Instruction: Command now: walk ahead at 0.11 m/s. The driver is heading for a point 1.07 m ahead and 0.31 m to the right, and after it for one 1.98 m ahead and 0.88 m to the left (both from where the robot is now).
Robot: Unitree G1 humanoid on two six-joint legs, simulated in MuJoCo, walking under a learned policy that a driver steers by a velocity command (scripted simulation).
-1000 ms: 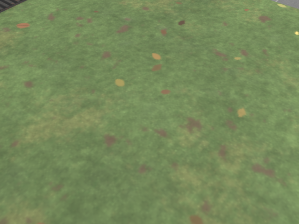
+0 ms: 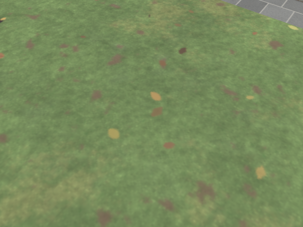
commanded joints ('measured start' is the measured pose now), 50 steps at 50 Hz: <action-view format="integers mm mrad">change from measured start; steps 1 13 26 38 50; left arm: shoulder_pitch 63 41 48 -106 434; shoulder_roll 64 83 75 81 215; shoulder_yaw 11 28 26 41 90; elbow -12 58 124 61 118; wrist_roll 0 1 -3 -39 51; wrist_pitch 19 11 34 -57 -27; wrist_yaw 0 0 6 -41 -61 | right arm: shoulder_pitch -37 27 43 165 95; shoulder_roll -155 -100 -77 -133 -169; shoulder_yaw -27 -19 -18 -59 -70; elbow -43 3 45 46 -16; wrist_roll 5 10 16 34 -22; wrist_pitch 4 60 72 -19 -16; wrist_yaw -12 -30 -31 -24 6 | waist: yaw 43 14 29 -12 279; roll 113 -6 49 94 -38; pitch -85 -65 -37 144 -144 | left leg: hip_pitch -58 -80 -55 298 -226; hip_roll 290 114 133 462 219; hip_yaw -130 -70 -79 -479 14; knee -46 94 104 -211 544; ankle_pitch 485 -29 37 -463 154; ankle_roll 120 -36 -44 144 45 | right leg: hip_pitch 214 398 412 -387 792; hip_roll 7 9 33 -54 -4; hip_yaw -10 20 -4 -11 -79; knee -88 -285 -270 258 -256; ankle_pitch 17 214 200 -188 -338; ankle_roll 1 -78 -76 -81 -113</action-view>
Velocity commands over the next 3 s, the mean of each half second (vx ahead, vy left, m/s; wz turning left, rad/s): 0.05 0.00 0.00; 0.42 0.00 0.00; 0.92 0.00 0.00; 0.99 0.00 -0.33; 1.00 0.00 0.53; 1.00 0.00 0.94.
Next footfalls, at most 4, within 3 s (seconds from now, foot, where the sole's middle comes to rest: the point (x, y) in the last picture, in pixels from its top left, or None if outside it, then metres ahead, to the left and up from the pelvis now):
0.10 right None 0.14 -0.14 -0.78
0.98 right None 0.32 -0.22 -0.78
1.52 left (160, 167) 0.77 -0.06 -0.78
2.00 right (185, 102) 1.20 -0.23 -0.78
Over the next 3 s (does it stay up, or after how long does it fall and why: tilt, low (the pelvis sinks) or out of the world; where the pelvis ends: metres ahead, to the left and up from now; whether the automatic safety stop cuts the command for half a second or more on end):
stays up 1.97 -0.18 -0.01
